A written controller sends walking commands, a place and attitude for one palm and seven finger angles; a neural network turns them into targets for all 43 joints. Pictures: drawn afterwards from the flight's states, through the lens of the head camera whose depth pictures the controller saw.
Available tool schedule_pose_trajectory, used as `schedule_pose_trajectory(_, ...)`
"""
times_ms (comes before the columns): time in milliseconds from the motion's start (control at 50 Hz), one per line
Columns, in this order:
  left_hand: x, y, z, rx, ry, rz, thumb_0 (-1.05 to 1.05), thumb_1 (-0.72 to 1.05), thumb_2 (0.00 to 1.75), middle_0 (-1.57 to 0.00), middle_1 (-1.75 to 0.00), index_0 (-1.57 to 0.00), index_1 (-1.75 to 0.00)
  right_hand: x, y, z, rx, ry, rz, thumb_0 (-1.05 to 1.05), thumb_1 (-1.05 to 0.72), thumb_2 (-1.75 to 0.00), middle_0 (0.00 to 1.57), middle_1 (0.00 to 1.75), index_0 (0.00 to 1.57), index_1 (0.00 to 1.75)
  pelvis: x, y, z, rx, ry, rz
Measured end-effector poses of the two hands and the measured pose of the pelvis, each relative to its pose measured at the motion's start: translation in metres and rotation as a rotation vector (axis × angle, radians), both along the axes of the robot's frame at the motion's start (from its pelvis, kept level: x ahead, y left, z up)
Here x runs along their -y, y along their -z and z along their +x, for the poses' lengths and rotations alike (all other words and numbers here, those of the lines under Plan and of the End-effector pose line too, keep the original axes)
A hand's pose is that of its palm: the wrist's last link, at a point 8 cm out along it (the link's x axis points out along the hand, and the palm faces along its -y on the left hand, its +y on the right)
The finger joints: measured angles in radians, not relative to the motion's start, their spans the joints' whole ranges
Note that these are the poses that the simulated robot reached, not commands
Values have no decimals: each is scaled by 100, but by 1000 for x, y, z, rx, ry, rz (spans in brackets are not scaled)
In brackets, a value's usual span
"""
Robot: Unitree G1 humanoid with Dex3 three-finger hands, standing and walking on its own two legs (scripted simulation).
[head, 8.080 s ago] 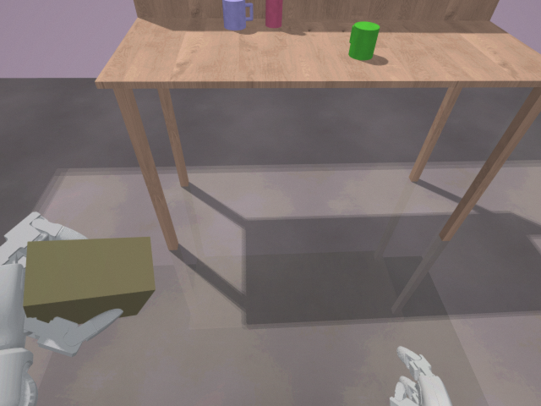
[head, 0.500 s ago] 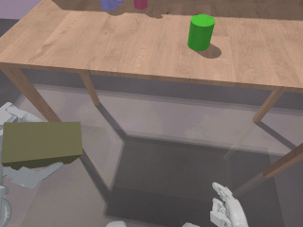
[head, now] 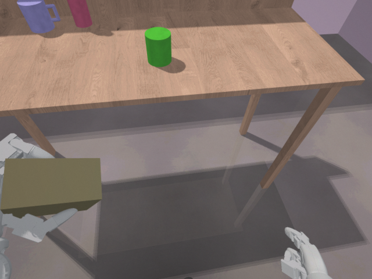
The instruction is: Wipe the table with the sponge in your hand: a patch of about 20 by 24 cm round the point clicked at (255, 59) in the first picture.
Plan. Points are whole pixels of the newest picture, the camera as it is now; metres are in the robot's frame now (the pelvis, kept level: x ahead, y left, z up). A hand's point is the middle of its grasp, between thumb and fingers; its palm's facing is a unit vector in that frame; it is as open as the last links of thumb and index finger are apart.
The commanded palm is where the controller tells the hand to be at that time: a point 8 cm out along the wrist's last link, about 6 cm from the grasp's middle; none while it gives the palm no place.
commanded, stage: turn to face it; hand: left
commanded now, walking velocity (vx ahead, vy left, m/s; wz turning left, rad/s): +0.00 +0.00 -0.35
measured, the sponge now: (66, 188) +0.23 +0.21 +0.14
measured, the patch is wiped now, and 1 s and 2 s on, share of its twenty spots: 0.00 0.00 0.00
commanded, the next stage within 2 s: take the last steps up to it in 0.28 s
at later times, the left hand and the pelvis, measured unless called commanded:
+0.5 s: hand (97, 196) +0.21 +0.15 +0.16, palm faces +0.13 -0.84 -0.53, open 10.5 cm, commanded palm +0.16 +0.22 +0.18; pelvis -0.05 -0.03 +0.00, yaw -10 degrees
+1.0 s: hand (84, 199) +0.20 +0.17 +0.16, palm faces +0.27 -0.85 -0.46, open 10.5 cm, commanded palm +0.15 +0.22 +0.18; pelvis -0.03 -0.04 +0.00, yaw -6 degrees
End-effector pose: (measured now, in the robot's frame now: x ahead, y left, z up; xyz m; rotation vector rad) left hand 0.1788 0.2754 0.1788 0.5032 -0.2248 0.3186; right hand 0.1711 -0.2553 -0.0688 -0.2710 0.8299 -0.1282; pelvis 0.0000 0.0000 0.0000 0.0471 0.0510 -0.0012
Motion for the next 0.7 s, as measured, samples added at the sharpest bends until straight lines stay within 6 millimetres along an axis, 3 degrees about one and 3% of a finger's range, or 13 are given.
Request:
schedule_pose_trajectory(160, 1, -2, -6, 28, 41, 49, -1, -52, 101, -67, -138, -68, -138, -29, 13, -32, 69, 32, 91, 1, -91, -90, 20, 30, 20, 30, 0, 8, -15, 36, 78, -26)
schedule_pose_trajectory(260, 29, 2, 4, 27, 49, 59, -1, -52, 101, -67, -138, -68, -138, -34, 38, -55, 60, 36, 184, 1, -90, -90, 20, 30, 20, 30, 15, 16, -20, 58, 125, -56)
schedule_pose_trajectory(340, 58, 6, 14, 16, 120, 38, -1, -52, 101, -67, -138, -68, -138, -17, 50, -79, -3, 79, 194, 1, -90, -90, 20, 30, 20, 30, 26, 15, -34, 60, 130, -50)
schedule_pose_trajectory(460, 81, -1, 8, -42, 224, 80, -1, -52, 101, -67, -138, -68, -138, 22, 33, -114, -31, 197, 114, 1, -90, -90, 20, 30, 20, 30, 32, 3, -47, 34, 177, -10)
schedule_pose_trajectory(600, 67, -9, -9, 3, 214, 96, -1, -52, 101, -67, -139, -68, -138, 54, 14, -141, -23, 244, -12, 1, -91, -90, 20, 30, 20, 30, 27, 1, -52, 27, 159, -20)
schedule_pose_trajectory(700, 50, -3, -22, 36, 148, 67, -1, -52, 101, -67, -139, -68, -138, 53, 13, -144, 7, 248, -34, 1, -91, -90, 20, 30, 20, 30, 25, 4, -50, 57, 146, -35)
